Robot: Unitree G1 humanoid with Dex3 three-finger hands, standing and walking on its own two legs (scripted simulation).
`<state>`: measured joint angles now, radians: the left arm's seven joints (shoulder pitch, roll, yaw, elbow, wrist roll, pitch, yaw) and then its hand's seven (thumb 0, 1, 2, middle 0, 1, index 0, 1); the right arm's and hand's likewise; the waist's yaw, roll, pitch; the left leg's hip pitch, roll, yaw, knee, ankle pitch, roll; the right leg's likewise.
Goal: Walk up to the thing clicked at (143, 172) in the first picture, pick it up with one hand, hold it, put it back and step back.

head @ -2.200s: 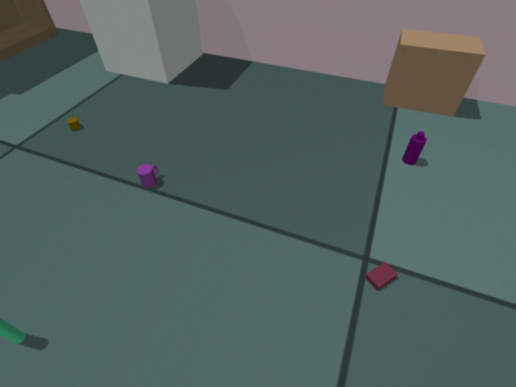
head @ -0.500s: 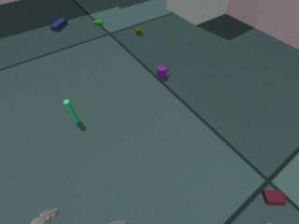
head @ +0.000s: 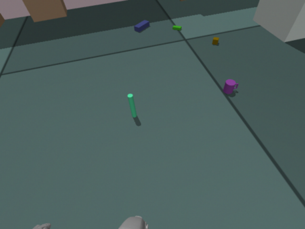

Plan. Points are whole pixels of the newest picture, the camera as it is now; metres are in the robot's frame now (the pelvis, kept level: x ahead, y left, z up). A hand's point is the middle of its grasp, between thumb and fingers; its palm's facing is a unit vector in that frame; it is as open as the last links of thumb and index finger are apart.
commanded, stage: walk up
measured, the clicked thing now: (231, 86) +1.40 -0.52 -0.70
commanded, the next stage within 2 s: stand in 1.54 s
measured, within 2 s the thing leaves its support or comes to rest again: neither
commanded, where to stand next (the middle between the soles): +0.08 +0.02 m, yaw +14 degrees
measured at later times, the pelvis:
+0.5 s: pelvis +0.01 +0.02 -0.01, yaw +12 degrees
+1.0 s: pelvis +0.00 +0.01 +0.01, yaw +16 degrees
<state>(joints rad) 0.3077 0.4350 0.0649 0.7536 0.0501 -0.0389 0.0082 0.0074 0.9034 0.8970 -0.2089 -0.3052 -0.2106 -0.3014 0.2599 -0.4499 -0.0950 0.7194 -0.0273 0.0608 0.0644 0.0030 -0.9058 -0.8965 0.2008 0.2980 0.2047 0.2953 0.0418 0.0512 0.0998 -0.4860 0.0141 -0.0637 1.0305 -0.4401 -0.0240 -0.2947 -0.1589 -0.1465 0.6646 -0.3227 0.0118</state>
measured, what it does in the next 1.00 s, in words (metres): steps on the spot, turning left: left foot, then right foot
